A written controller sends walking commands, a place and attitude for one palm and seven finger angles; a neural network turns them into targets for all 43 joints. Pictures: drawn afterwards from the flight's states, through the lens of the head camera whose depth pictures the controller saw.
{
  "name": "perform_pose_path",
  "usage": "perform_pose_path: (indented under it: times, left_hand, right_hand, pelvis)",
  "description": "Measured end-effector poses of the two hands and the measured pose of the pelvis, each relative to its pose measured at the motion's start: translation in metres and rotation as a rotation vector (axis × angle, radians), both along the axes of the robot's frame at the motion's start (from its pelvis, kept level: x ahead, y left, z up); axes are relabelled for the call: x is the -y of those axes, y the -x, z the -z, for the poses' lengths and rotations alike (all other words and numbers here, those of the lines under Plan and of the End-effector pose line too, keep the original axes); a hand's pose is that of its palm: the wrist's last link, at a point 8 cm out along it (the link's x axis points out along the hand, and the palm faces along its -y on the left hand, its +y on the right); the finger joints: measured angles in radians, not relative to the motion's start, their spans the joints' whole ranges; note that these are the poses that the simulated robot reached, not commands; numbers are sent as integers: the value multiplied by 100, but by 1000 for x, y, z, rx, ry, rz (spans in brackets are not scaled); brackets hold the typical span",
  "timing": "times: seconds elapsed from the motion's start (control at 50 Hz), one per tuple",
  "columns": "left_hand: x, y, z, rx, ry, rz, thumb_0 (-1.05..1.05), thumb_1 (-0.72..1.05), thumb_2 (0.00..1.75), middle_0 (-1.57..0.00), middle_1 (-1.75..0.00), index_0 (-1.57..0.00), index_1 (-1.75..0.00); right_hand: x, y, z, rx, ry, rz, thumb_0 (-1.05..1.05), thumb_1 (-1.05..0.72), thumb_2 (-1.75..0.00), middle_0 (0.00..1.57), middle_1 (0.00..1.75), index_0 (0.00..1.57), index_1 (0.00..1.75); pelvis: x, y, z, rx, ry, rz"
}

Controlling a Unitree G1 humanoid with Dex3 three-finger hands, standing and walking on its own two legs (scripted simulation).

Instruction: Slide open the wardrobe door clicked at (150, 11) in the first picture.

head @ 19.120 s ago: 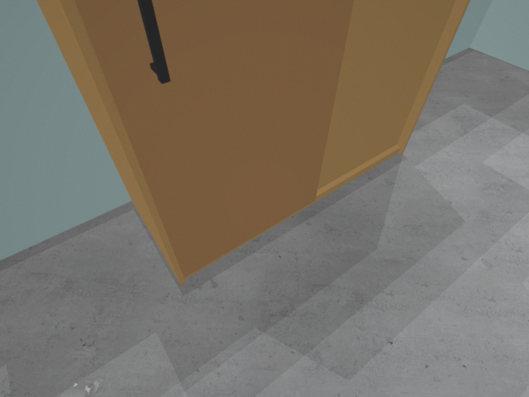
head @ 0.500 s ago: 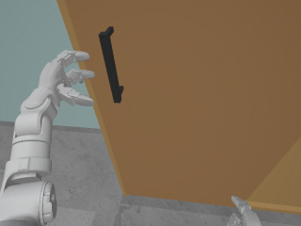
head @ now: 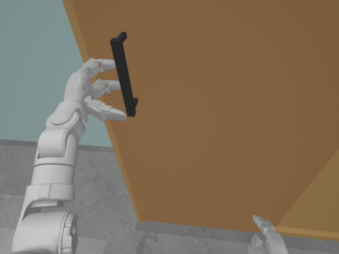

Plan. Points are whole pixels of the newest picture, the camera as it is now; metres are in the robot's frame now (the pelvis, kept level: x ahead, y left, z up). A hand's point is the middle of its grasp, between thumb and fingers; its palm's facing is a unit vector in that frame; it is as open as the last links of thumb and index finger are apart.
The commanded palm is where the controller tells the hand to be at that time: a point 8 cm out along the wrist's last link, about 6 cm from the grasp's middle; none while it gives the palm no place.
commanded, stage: feel for the door with the fingertips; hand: left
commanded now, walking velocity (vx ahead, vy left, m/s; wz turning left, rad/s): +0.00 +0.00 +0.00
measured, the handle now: (127, 77) +0.46 +0.12 +0.23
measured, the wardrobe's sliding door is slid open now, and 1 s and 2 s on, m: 0.00 0.00 0.00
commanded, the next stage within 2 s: slide the fingers in behind the handle in 0.54 s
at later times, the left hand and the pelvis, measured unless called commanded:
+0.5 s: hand (115, 85) +0.41 +0.14 +0.23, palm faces -0.04 -1.00 -0.02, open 14.0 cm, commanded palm +0.39 +0.20 +0.23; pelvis +0.00 +0.00 +0.00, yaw +0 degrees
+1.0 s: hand (111, 88) +0.40 +0.15 +0.23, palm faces -0.04 -1.00 -0.02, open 14.0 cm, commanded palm +0.38 +0.20 +0.23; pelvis +0.00 +0.00 +0.00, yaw +0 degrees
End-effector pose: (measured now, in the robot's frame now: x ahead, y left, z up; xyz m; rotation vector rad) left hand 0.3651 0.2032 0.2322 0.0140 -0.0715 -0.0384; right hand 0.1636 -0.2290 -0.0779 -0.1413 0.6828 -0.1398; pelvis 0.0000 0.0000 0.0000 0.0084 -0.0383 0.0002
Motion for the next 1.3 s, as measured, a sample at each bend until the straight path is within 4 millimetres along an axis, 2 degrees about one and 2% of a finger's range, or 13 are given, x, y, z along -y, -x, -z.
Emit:
perform_pose_path:
  times: [0.16, 0.32, 0.52, 0.68, 0.96, 1.14, 1.3]
  left_hand:
    - [-6, -4, -3, -15, -11, -18, -1, -51, 30, -30, -120, -30, -120]
    - [0, -14, -3, -20, -9, -1, -1, -51, 30, -30, -120, -30, -120]
    - [5, -30, 0, -33, -3, -4, -1, -51, 30, -30, -120, -30, -120]
    - [3, -31, -1, -17, -8, 2, -1, -50, 30, -33, -122, -30, -120]
    - [-2, -20, -1, -9, -6, -5, -1, -51, 30, -31, -120, -30, -120]
    - [5, -12, -2, -6, 4, 11, -1, -51, 30, -30, -120, -30, -120]
    - [10, -16, -2, -20, 4, 2, -1, -51, 30, -30, -120, -30, -120]
  right_hand:
    - [10, 4, 2, -24, 20, 9, 1, -91, -90, 20, 30, 20, 30]
    - [19, 17, 8, -66, 31, 32, 1, -91, -90, 20, 30, 20, 30]
    - [23, 36, 15, -111, 24, 64, 1, -91, -90, 20, 30, 20, 30]
    - [24, 43, 18, -130, 26, 74, 1, -91, -90, 20, 30, 20, 30]
    - [18, 23, 8, -79, 21, 54, 1, -91, -90, 20, 30, 20, 30]
    - [9, 5, 3, -46, 16, 16, 1, -91, -90, 20, 30, 20, 30]
    - [3, 3, 2, -44, 9, 6, 1, -91, -90, 20, 30, 20, 30]
  pelvis:
    - [3, 1, 0, 0, 2, -9]
    - [4, 1, 0, -8, 2, -11]
    - [5, 0, 0, -17, 1, -1]
    - [3, -2, -1, -19, 2, 1]
    - [2, -3, -1, -13, 2, 4]
    - [0, -2, -1, -6, 4, -4]
    - [0, 0, -1, -8, 4, -5]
